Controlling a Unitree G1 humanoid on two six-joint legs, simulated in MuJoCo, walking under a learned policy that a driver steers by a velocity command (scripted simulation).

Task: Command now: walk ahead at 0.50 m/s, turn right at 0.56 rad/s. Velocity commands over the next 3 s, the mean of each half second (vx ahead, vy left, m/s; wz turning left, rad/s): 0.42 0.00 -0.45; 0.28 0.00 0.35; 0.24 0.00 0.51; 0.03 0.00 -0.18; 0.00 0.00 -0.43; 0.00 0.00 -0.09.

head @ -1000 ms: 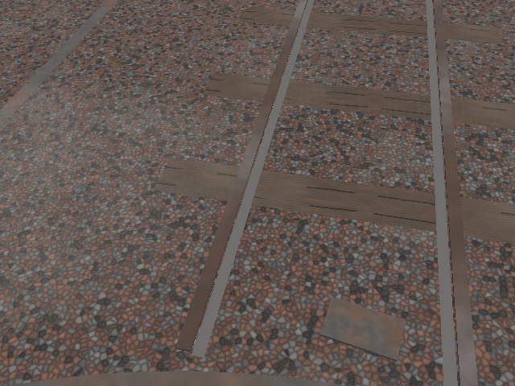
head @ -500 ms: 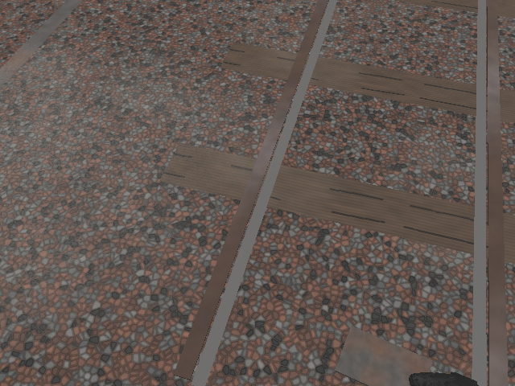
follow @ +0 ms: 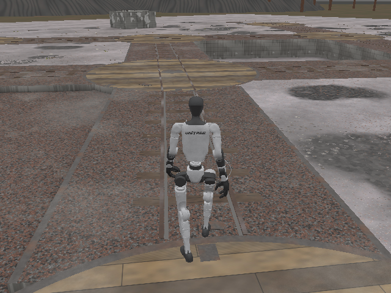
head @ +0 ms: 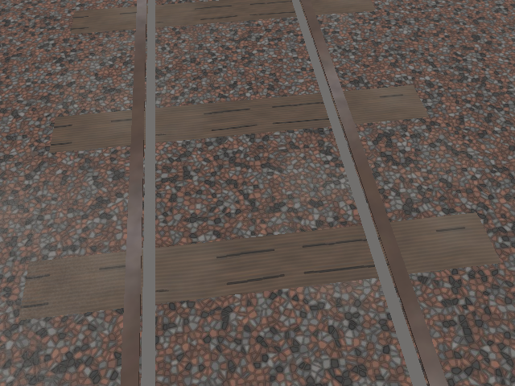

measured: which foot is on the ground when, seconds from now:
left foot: down 0.00-0.08, up 0.10-0.54, down 0.56-1.00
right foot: up 0.00-0.06, down 0.08-0.58, up 0.60-1.00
